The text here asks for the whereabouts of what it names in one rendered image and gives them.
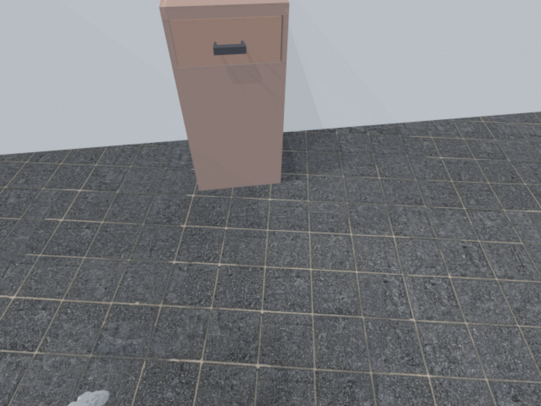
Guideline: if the handle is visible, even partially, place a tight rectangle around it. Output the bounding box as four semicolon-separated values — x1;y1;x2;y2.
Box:
213;41;247;55

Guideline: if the cabinet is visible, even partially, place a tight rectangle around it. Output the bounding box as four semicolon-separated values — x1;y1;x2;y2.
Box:
159;0;289;191

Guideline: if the drawer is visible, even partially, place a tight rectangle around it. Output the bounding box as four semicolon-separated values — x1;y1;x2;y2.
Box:
170;15;281;67

